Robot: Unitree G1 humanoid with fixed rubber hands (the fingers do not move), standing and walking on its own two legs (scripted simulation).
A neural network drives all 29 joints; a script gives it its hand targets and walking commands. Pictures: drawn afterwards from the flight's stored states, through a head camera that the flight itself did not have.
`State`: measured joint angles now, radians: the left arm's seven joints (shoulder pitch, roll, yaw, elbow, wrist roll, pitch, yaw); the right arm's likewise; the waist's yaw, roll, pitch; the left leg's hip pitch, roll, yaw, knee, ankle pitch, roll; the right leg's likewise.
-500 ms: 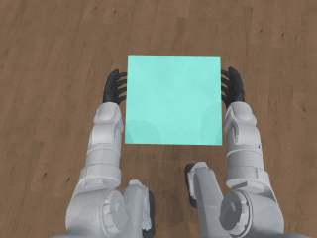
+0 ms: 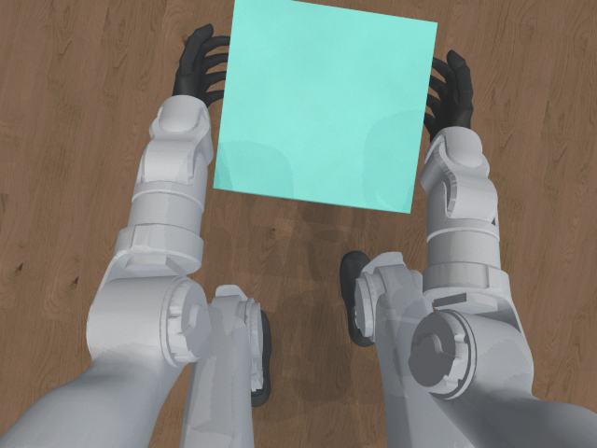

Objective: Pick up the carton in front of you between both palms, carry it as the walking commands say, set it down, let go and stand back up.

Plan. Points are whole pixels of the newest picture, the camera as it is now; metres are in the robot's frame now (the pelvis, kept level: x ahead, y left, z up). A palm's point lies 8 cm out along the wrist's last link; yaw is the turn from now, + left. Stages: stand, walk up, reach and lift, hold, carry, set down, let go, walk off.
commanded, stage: set down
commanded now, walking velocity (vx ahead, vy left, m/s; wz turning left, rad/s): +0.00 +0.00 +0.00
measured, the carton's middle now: (315, 129) +0.49 -0.07 -0.19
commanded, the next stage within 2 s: none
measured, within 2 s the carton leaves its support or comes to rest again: rests again in 1.62 s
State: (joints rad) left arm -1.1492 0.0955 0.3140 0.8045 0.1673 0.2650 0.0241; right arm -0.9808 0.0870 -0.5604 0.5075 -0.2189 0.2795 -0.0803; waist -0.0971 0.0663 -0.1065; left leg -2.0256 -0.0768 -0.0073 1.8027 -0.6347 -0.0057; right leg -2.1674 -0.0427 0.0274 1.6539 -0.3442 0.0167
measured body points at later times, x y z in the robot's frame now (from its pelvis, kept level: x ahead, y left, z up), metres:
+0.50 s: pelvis -0.01 +0.02 -0.08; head +0.36 +0.01 +0.18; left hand +0.57 +0.05 -0.26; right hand +0.49 -0.25 -0.23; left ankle +0.06 +0.11 -0.46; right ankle +0.14 -0.13 -0.46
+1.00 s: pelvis -0.01 +0.01 -0.10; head +0.36 +0.02 +0.16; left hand +0.56 +0.05 -0.29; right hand +0.50 -0.25 -0.25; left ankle +0.06 +0.11 -0.46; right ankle +0.14 -0.14 -0.46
